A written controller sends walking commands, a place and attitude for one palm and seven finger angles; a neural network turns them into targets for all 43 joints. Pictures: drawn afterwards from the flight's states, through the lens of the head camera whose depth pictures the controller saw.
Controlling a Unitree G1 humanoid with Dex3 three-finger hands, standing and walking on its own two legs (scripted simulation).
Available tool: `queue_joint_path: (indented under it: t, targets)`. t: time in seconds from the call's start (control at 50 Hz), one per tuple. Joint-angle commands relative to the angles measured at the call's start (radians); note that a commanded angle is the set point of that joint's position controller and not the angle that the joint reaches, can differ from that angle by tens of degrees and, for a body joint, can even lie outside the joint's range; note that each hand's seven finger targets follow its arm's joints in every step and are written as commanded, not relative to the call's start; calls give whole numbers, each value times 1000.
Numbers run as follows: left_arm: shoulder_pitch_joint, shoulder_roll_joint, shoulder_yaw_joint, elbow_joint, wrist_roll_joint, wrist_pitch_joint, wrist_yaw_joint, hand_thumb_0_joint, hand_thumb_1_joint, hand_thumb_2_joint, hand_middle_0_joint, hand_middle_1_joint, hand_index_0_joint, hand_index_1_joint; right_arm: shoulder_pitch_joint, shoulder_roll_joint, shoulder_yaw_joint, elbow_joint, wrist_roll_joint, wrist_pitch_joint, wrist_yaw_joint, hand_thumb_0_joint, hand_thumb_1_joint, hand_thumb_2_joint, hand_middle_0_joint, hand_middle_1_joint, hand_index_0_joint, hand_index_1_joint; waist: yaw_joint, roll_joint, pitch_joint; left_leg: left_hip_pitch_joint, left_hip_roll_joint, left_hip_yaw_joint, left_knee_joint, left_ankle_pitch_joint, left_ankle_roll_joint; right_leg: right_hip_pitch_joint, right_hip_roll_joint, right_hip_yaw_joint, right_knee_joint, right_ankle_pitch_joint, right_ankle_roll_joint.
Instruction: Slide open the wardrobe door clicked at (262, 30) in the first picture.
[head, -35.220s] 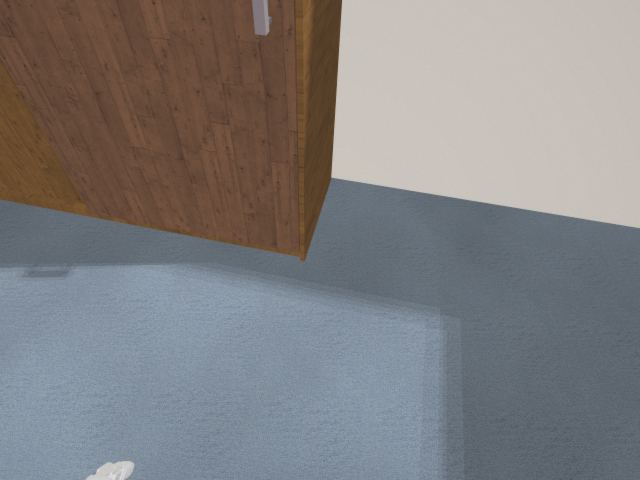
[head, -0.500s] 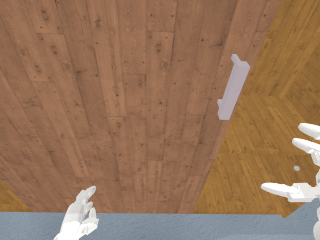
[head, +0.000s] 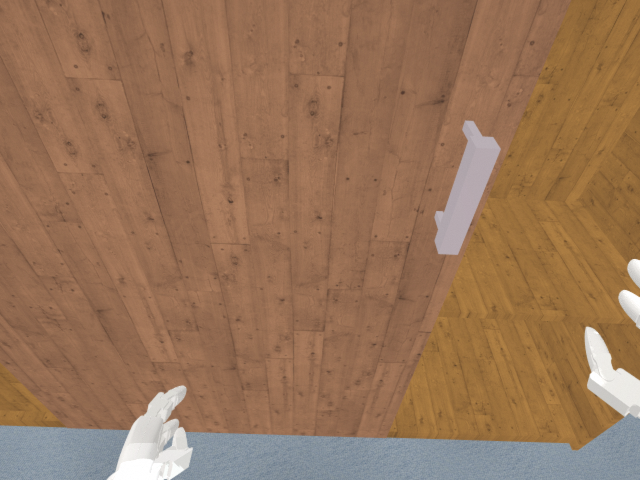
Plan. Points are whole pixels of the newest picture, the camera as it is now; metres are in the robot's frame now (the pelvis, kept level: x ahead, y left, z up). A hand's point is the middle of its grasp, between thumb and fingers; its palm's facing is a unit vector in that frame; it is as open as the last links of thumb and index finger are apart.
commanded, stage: draw the hand back to the body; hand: right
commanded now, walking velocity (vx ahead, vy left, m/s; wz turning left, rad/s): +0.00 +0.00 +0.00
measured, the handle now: (458, 189) +0.41 -0.17 +0.20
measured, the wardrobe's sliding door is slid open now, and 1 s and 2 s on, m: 0.58 0.58 0.58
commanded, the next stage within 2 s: step back with the hand held close in 0.38 s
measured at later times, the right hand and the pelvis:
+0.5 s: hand (604, 369) +0.18 -0.26 +0.16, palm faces +0.46 +0.82 -0.34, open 7.4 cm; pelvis +0.00 +0.01 +0.00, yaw +0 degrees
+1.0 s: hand out of the picture +0.15 -0.28 +0.15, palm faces +0.39 +0.79 -0.47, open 7.4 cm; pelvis -0.05 -0.02 -0.01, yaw +1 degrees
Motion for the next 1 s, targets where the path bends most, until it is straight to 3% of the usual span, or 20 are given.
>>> queue_joint_path:
  t: [0.0,0.06,0.16,0.2,0.26,0.3,0.46,0.48,0.5,0.52,0.54,0.6,0.66,0.7,0.74,0.76,0.82,0.88,0.92,0.98]
  targets:
    - [-139,111,36,-171,-4,-42,8,0,900,900,-200,-300,-200,-300,-96,-178,-113,-219,5,-61,-13,0,-900,-900,200,300,200,300,-7,-39,-54,-69,-15,-8,-63,142,29,37,-20,62,-68,160,12]
    - [-140,114,38,-170,-3,-41,11,0,900,900,-200,-300,-200,-300,-117,-179,-109,-217,3,-56,-14,0,-900,-900,200,300,200,300,-3,-14,-38,-83,-20,-6,-75,122,28,40,-21,64,-74,138,10]
    - [-143,114,36,-170,-2,-44,12,0,900,900,-200,-300,-200,-300,-126,-185,-111,-226,1,-54,-17,0,-900,-900,200,300,200,300,-6,-18,-57,-69,-21,-8,-76,115,29,47,-19,68,-79,130,10]
    - [-143,110,32,-168,-1,-45,11,0,900,900,-200,-300,-200,-300,-136,-184,-108,-237,-2,-54,-18,0,-900,-900,200,300,200,300,-7,-52,-60,-65,-18,-9,-71,125,31,48,-17,68,-75,144,12]
    - [-146,111,36,-169,0,-45,11,0,900,900,-200,-300,-200,-300,-108,-183,-116,-217,3,-50,-15,0,-900,-900,200,300,200,300,-9,-7,-54,-67,-21,-10,-84,132,29,49,-18,60,-71,146,8]
    - [-147,108,31,-169,0,-41,9,0,900,900,-200,-300,-200,-300,-138,-179,-107,-227,2,-51,-14,0,-900,-900,200,300,200,300,-5,-33,-39,-67,-18,-9,-81,112,29,36,-18,66,-79,126,12]
    - [-152,108,35,-168,1,-46,11,0,900,900,-200,-300,-200,-300,-118,-188,-120,-218,2,-57,-12,0,-900,-900,200,300,200,300,-9,-21,-48,-66,-19,-10,-95,113,27,50,-15,56,-78,124,8]
    - [-147,109,33,-157,-1,-42,15,0,900,900,-200,-300,-200,-300,-172,-212,-142,-186,4,-56,-17,0,-900,-900,200,300,200,300,-2,-15,-38,-74,-17,-10,-98,95,25,40,-15,56,-81,106,7]
    - [-153,125,26,-212,-16,-20,11,0,900,900,-200,-300,-200,-300,-317,-340,-260,-280,-7,-108,-29,0,-900,-900,200,300,200,300,29,-8,35,-180,23,-98,-150,123,19,-47,-27,64,-43,26,-13]
    - [-150,110,27,-189,-10,-7,14,0,900,900,-200,-300,-200,-300,-195,-249,-194,-174,-4,-115,-20,0,-900,-900,200,300,200,300,37,57,31,-211,45,-108,-159,123,20,-42,-19,74,-14,32,-18]
    - [-139,112,33,-195,-8,6,9,0,900,900,-200,-300,-200,-300,-118,-204,-153,-146,-11,-114,-14,0,-900,-900,200,300,200,300,37,77,12,-234,55,-117,-162,129,20,-29,-19,67,11,48,-17]
    - [-117,121,48,-218,-6,29,7,0,900,900,-200,-300,-200,-300,-44,-190,-142,-188,-17,-130,-14,0,-900,-900,200,300,200,300,41,23,-110,-187,58,-84,-85,285,10,4,-35,52,16,184,-14]
    - [-112,126,56,-240,-8,42,13,0,900,900,-200,-300,-200,-300,-2,-224,-173,-240,-16,-139,-24,0,-900,-900,200,300,200,300,42,-16,-180,-161,44,-61,-21,368,-1,17,-50,54,13,315,-14]
    - [-104,124,63,-258,-13,55,13,0,900,900,-200,-300,-200,-300,32,-234,-191,-269,-14,-141,-28,0,-900,-900,200,300,200,300,42,13,-215,-136,37,-59,15,396,-4,-2,-61,60,18,360,-14]
    - [-101,123,67,-273,-17,64,14,0,900,900,-200,-300,-200,-300,52,-254,-216,-287,-12,-146,-32,0,-900,-900,200,300,200,300,43,27,-212,-135,31,-55,39,396,-7,-31,-67,69,14,368,-13]
    - [-108,126,69,-275,-15,64,18,0,900,900,-200,-300,-200,-300,63,-276,-242,-293,-11,-151,-35,0,-900,-900,200,300,200,300,40,5,-217,-132,28,-57,53,390,-7,-40,-70,75,9,365,-16]
    - [-96,125,70,-285,-19,63,17,0,900,900,-200,-300,-200,-300,85,-257,-233,-298,-9,-159,-39,0,-900,-900,200,300,200,300,43,-17,-195,-127,19,-62,79,327,-8,-113,-85,86,-8,288,-20]
    - [-90,129,72,-286,-21,52,20,0,900,900,-200,-300,-200,-300,83,-251,-236,-293,-14,-170,-44,0,-900,-900,200,300,200,300,47,-33,-155,-108,13,-70,97,239,-8,-219,-97,107,-42,112,-32]
    - [-85,135,73,-286,-24,44,19,0,900,900,-200,-300,-200,-300,71,-235,-223,-280,-21,-177,-46,0,-900,-900,200,300,200,300,52,-13,-118,-112,13,-84,92,148,-6,-299,-101,121,-60,-70,-40]
    - [-79,141,73,-282,-25,22,22,0,900,900,-200,-300,-200,-300,34,-227,-218,-283,-37,-194,-51,0,-900,-900,200,300,200,300,57,-39,-75,-99,4,-95,106,9,-5,-420,-115,157,-100,-314,-59]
